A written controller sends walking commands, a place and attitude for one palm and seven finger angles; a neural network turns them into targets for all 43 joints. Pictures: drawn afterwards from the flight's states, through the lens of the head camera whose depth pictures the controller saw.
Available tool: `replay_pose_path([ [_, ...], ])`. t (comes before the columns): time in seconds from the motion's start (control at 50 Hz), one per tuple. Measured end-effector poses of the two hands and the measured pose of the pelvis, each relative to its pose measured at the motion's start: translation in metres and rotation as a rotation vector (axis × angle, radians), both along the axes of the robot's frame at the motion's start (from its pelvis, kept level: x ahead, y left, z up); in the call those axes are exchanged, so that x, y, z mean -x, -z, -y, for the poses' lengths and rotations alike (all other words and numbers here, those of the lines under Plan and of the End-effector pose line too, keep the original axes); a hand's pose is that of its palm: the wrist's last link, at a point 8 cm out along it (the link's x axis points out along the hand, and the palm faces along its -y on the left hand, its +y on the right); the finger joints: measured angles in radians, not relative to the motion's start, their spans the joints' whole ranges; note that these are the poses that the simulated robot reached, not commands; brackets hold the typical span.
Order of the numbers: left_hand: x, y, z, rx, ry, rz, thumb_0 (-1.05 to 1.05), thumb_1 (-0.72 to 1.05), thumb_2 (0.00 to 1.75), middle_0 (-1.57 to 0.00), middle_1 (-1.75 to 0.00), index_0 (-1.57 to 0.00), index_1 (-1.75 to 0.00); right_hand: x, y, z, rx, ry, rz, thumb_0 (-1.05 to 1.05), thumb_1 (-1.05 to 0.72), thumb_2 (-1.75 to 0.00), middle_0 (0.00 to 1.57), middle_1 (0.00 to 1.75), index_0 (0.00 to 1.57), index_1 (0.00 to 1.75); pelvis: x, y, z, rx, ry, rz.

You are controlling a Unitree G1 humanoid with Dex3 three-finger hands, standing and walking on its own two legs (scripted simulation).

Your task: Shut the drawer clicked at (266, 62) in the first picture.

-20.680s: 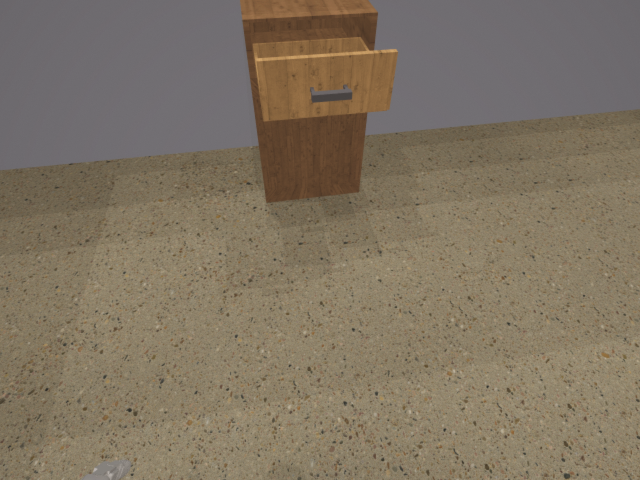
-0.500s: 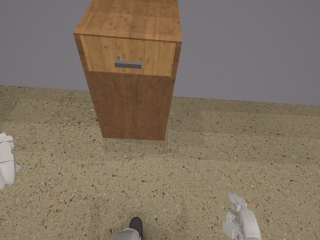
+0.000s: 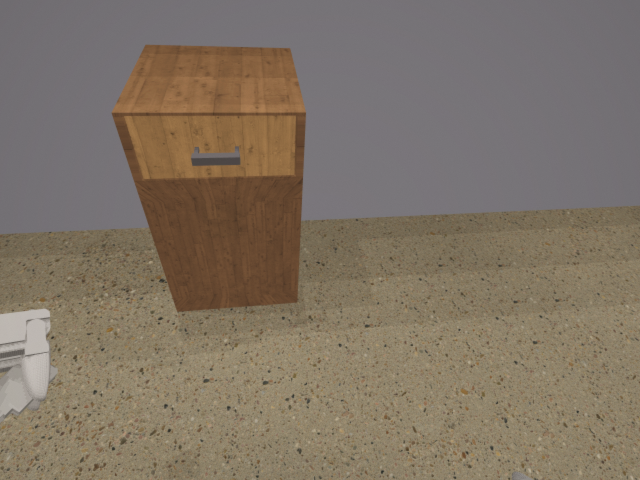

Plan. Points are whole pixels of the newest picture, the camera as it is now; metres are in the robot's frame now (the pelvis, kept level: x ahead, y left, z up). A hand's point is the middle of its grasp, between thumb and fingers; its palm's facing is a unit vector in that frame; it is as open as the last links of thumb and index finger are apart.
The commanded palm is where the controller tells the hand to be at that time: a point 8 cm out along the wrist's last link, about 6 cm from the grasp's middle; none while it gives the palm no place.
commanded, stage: stop stepping back and stand still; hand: left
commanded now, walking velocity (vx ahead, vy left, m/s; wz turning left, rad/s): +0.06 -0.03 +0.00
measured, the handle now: (216, 154) +0.86 +0.29 -0.07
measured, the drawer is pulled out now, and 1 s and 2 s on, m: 0.00 0.00 0.00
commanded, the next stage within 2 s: let the arm hang, fingers relaxed in 0.30 s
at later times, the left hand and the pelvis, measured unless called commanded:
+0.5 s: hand (66, 412) +0.19 +0.29 +0.02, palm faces +0.29 -0.85 -0.44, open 3.1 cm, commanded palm none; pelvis -0.01 +0.04 -0.02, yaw +3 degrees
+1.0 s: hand out of the picture -0.01 +0.24 -0.16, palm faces +0.08 -0.96 -0.25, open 5.5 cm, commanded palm none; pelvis -0.01 +0.03 +0.01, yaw +4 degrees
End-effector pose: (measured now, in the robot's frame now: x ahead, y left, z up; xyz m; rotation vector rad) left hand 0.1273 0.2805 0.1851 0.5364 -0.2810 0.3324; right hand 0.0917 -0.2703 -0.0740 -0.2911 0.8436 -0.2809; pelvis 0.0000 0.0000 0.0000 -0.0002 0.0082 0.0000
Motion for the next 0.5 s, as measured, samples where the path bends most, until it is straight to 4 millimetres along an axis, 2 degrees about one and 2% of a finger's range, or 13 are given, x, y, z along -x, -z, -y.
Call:
replay_pose_path([
  [0.06, -0.001, 0.007, -0.014, 0.025, -0.04, 0.048, 0.01, 0.88, 0.89, -1.41, -1.6, -1.41, -1.6, -0.002, 0.007, -0.007, 0.024, -0.013, 0.014, 0.01, -0.91, -0.9, 0.2, 0.3, 0.2, 0.3, 0.006, 0.008, -0.011, 0.015, -0.028, 0.005],
  [0.12, -0.007, 0.01, -0.021, 0.028, -0.061, 0.039, 0.01, 0.88, 0.89, -1.41, -1.6, -1.41, -1.6, -0.01, 0.008, -0.026, -0.021, -0.035, 0.055, 0.01, -0.91, -0.9, 0.2, 0.3, 0.2, 0.3, 0.015, 0.007, -0.012, -0.01, -0.014, 0.022],
  [0.16, -0.009, 0.007, -0.02, 0.007, -0.055, 0.024, 0.01, 0.89, 0.89, -1.41, -1.6, -1.41, -1.6, -0.017, 0.008, -0.04, -0.067, -0.056, 0.096, 0.01, -0.91, -0.9, 0.2, 0.3, 0.2, 0.3, 0.018, 0.006, -0.01, -0.015, -0.008, 0.025],
  [0.24, -0.007, -0.002, -0.004, -0.036, -0.005, 0.012, 0.01, 0.89, 0.89, -1.41, -1.6, -1.4, -1.6, -0.03, 0.011, -0.063, -0.151, -0.102, 0.141, 0.01, -0.91, -0.9, 0.2, 0.3, 0.2, 0.3, 0.021, 0.007, -0.006, 0.003, -0.006, 0.027],
  [0.32, -0.001, -0.004, 0.0, -0.015, 0.015, -0.007, 0.01, 0.88, 0.89, -1.41, -1.6, -1.4, -1.6, -0.036, 0.012, -0.071, -0.174, -0.118, 0.099, 0.01, -0.9, -0.89, 0.2, 0.3, 0.2, 0.3, 0.015, 0.003, -0.01, 0.005, -0.005, 0.011],
  [0.4, -0.002, 0.003, -0.019, 0.01, -0.038, -0.036, 0.01, 0.88, 0.89, -1.41, -1.6, -1.41, -1.6, -0.042, 0.01, -0.07, -0.136, -0.116, 0.068, 0.01, -0.9, -0.89, 0.2, 0.3, 0.2, 0.3, 0.007, 0.001, -0.019, 0.003, -0.014, 0.004],
  [0.42, -0.006, 0.014, -0.025, 0.007, -0.044, -0.064, 0.01, 0.88, 0.89, -1.41, -1.6, -1.41, -1.6, -0.044, 0.013, -0.069, -0.134, -0.134, 0.072, 0.01, -0.9, -0.89, 0.2, 0.3, 0.2, 0.3, 0.005, 0.004, -0.023, 0.012, -0.021, -0.003],
  [0.44, -0.012, 0.036, -0.034, 0.029, -0.057, -0.134, 0.0, 0.89, 0.89, -1.41, -1.6, -1.4, -1.6, -0.046, 0.02, -0.067, -0.135, -0.151, 0.061, 0.01, -0.9, -0.9, 0.2, 0.3, 0.2, 0.3, 0.005, 0.009, -0.028, 0.019, -0.031, -0.011],
  [0.5, -0.026, 0.134, -0.05, 0.206, -0.158, -0.495, 0.0, 0.89, 0.9, -1.38, -1.57, -1.38, -1.58, -0.044, 0.043, -0.064, -0.138, -0.164, -0.027, 0.0, -0.9, -0.9, 0.2, 0.3, 0.2, 0.3, 0.009, 0.016, -0.035, -0.004, -0.053, -0.02],
])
